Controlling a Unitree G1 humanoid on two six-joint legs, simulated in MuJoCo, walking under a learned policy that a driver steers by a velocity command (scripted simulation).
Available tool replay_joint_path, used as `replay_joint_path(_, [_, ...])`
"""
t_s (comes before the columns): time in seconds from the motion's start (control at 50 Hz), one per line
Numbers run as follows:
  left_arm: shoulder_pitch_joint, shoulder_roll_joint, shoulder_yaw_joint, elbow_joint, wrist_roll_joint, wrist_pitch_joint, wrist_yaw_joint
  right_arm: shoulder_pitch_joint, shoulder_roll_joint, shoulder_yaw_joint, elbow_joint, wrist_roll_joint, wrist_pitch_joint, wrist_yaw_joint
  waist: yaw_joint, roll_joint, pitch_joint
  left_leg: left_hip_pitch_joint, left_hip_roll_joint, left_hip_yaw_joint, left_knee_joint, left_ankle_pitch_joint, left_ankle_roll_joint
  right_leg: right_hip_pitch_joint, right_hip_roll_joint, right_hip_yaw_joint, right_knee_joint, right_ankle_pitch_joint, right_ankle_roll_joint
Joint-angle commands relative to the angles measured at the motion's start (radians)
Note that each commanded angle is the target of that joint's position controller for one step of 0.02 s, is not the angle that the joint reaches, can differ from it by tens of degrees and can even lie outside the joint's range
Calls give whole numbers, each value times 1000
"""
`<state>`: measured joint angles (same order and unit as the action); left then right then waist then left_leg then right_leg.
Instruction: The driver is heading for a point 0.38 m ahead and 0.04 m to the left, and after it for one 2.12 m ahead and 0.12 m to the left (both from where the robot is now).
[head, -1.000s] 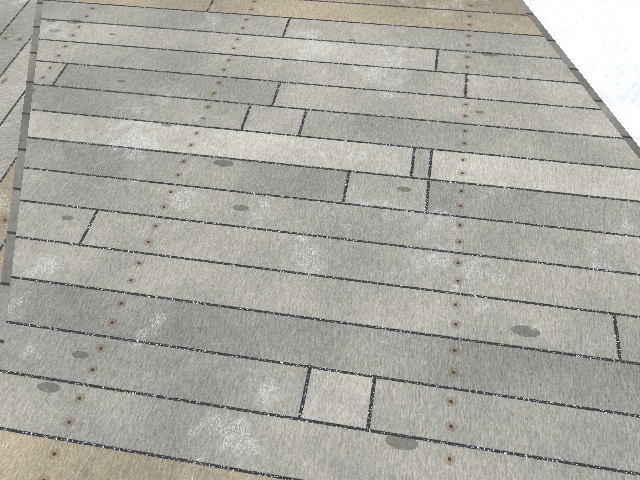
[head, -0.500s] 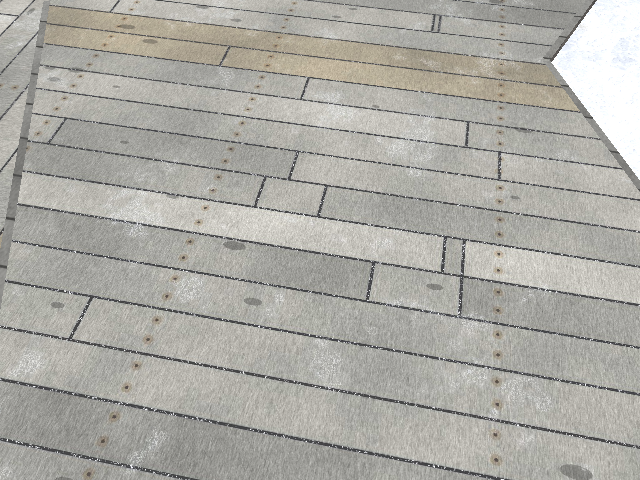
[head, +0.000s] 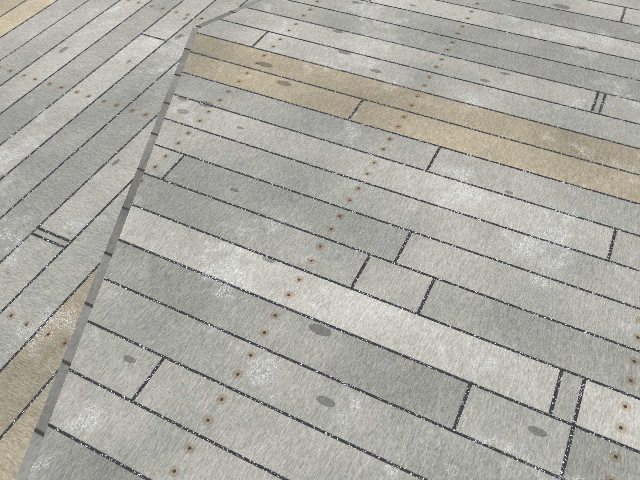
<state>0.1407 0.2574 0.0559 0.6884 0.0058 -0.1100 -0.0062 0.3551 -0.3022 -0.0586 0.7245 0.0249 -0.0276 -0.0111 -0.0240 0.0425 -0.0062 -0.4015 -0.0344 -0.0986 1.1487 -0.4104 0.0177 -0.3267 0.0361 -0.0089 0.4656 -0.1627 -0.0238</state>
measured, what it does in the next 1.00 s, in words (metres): walks ahead: left foot, then right foot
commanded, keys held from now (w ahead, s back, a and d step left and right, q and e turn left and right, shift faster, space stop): w+q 0.28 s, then q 0.18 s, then no key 0.06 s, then e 0.48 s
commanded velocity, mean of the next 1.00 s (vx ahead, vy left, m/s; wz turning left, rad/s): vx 0.25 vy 0.00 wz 0.23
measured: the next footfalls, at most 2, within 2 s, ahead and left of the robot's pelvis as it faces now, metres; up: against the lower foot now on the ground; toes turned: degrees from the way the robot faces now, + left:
left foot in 0.40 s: +0.34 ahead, +0.19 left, +0.00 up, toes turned +16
right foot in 0.86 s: +0.41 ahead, -0.03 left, +0.00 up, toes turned +14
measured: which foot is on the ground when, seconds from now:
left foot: up 0.00-0.38, down 0.40-0.88, up 0.90-1.00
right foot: down 0.00-0.40, up 0.42-0.84, down 0.86-1.00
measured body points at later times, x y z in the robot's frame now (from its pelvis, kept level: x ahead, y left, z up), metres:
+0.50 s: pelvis +0.23 +0.07 -0.01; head +0.28 +0.10 +0.43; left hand +0.23 +0.38 -0.13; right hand +0.50 -0.11 -0.09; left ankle +0.30 +0.18 -0.74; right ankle +0.15 -0.11 -0.63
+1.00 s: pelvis +0.33 +0.07 +0.00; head +0.37 +0.05 +0.45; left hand +0.39 +0.37 -0.09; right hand +0.55 -0.17 -0.11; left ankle +0.27 +0.18 -0.68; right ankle +0.37 -0.04 -0.74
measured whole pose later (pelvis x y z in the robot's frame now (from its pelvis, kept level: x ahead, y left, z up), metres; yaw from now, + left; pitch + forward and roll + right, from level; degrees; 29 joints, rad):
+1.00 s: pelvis +0.33 +0.07 +0.00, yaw +10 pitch +3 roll +2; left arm 0.21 0.30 0.06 0.73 0.00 0.00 0.01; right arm 0.11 -0.30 -0.07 0.72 -0.01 0.01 -0.03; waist 0.03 0.02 0.03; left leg -0.45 -0.06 -0.02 0.97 -0.51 -0.03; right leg -0.33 0.00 0.06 0.53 -0.24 -0.01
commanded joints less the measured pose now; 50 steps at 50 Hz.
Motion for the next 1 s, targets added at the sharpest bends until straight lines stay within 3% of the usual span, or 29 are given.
replay_joint_path(0.02, [76,100,28,-12,7,-1,2,-51,-82,-29,-110,1,-8,10,43,-155,21,-307,132,-22,39,85,-14,231,-291,296,-255,7,-158])
replay_joint_path(0.06, [76,113,34,8,-1,-10,-1,-66,-54,-23,-122,2,1,16,35,-151,27,-308,145,-5,3,120,-24,200,-284,212,-292,83,-172])
replay_joint_path(0.14, [88,158,47,46,0,-10,2,-136,-41,-16,-146,-4,0,23,43,-110,27,-342,155,2,-150,279,-35,234,-288,78,-307,234,-173])
replay_joint_path(0.22, [120,187,48,78,-8,3,7,-266,-22,-5,-178,-3,-14,47,93,-97,53,-293,136,63,-367,443,-14,265,-271,-40,-299,254,-138])
replay_joint_path(0.28, [162,214,53,104,-21,17,8,-343,-23,-4,-216,3,-14,65,113,-99,80,-290,123,101,-459,409,12,341,-300,-75,-281,272,-121])
replay_joint_path(0.32, [147,233,58,107,-28,35,14,-343,-44,-14,-233,-7,-14,74,89,-113,80,-233,81,150,-513,324,39,375,-301,-119,-187,540,-94])
replay_joint_path(0.36, [138,262,66,101,-37,49,28,-210,-97,-44,-210,-19,-12,75,8,-149,-16,-37,-5,205,-555,275,80,380,-280,-154,38,868,-60])
replay_joint_path(0.38, [127,250,61,92,-41,52,33,-54,-146,-73,-170,-19,-10,65,-77,-122,-97,188,-39,198,-636,391,115,295,-242,-179,241,830,-25])
replay_joint_path(0.4, [159,196,40,68,-9,44,31,49,-227,-98,-155,-18,2,39,-108,23,-189,484,107,-2,-623,704,179,36,-180,-181,554,380,34])
replay_joint_path(0.42, [266,96,-1,19,18,21,12,-38,-321,-95,-205,-36,-1,31,18,282,-356,799,426,-556,-654,959,427,-350,19,-79,959,-506,95])
replay_joint_path(0.44, [203,208,20,38,2,6,-1,-10,-242,-80,-226,-35,-1,38,-79,100,-500,769,416,-560,-696,906,420,-347,-29,129,1015,-480,79])
replay_joint_path(0.46, [105,214,21,4,-27,9,-1,-58,-194,-63,-220,-33,-5,41,-67,54,-369,662,363,-405,-696,882,368,-382,-67,116,983,-409,65])
replay_joint_path(0.48, [98,189,15,11,-18,18,11,-102,-157,-54,-206,-15,-6,41,-23,-40,-230,500,306,-293,-714,849,310,-390,-106,91,883,-344,68])
replay_joint_path(0.5, [100,189,17,22,-6,33,24,-149,-123,-43,-209,-10,-5,34,7,-41,-179,384,274,-243,-740,801,280,-353,-135,87,804,-305,73])
replay_joint_path(0.52, [116,195,20,28,-6,51,26,-176,-124,-39,-211,-22,-4,33,37,-21,-140,263,257,-210,-770,826,273,-275,-141,81,775,-283,75])
replay_joint_path(0.54, [147,181,18,41,-5,65,28,-195,-125,-38,-204,-35,-7,33,58,-5,-143,190,256,-187,-790,858,279,-217,-134,67,751,-262,85])
replay_joint_path(0.58, [181,144,8,63,-2,78,35,-210,-111,-30,-175,-43,-21,30,77,13,-156,127,240,-107,-807,929,276,-149,-131,54,650,-210,99])
replay_joint_path(0.64, [146,94,-10,72,-1,84,33,-229,-72,-13,-130,-47,-26,22,67,40,-165,101,204,-8,-824,852,234,-58,-143,55,435,-65,99])
replay_joint_path(0.7, [75,119,-4,60,-14,94,26,-225,-85,-13,-90,-65,-23,19,33,57,-122,95,220,-6,-864,621,223,-14,-137,59,313,12,87])
replay_joint_path(0.76, [17,160,13,23,-16,104,23,-212,-124,-25,-59,-52,-6,14,9,68,-58,151,265,-53,-854,477,226,-72,-116,45,269,-107,66])
replay_joint_path(0.8, [13,156,18,7,-14,109,18,-202,-135,-31,-48,-34,11,3,8,65,-42,206,291,-78,-818,456,222,-93,-102,25,231,-163,47])
replay_joint_path(0.84, [44,136,18,8,-12,108,10,-205,-131,-33,-41,-16,26,-11,32,51,-45,238,278,-62,-753,475,184,-39,-78,-3,91,-65,17])
replay_joint_path(0.86, [53,151,23,4,-6,107,8,-177,-122,-33,-31,-12,29,-16,34,20,-48,234,243,-33,-701,442,138,9,-88,33,12,82,-8])
replay_joint_path(0.88, [66,225,41,-3,2,107,14,-155,-98,-30,-44,-29,22,-21,3,-117,-76,169,153,53,-558,369,72,89,-186,168,-3,354,-58])
replay_joint_path(0.9, [72,274,59,-4,-11,111,18,-197,-68,-26,-76,-49,16,-25,-2,-278,-64,-2,-4,181,-426,158,-16,153,-298,365,-50,452,-182])
replay_joint_path(0.92, [148,233,51,-1,-1,108,18,-296,-71,-24,-97,-53,17,-28,89,-304,-73,-148,-51,121,-261,-152,-43,238,-377,495,-105,518,-281])
replay_joint_path(0.94, [177,222,47,4,12,96,21,-301,-75,-30,-103,-39,19,-24,98,-257,-105,-210,-36,49,-97,-237,-46,280,-385,501,-109,535,-298])
replay_joint_path(0.98, [91,221,53,-19,-8,87,25,-261,-74,-36,-80,-27,33,-23,51,-153,-101,-236,3,14,-50,-148,-56,268,-310,392,-73,532,-222])
replay_joint_path(1.0, [58,210,51,-30,-19,91,32,-264,-77,-38,-80,-28,34,-27,36,-149,-105,-220,15,10,-100,-103,-64,264,-285,364,-68,528,-195])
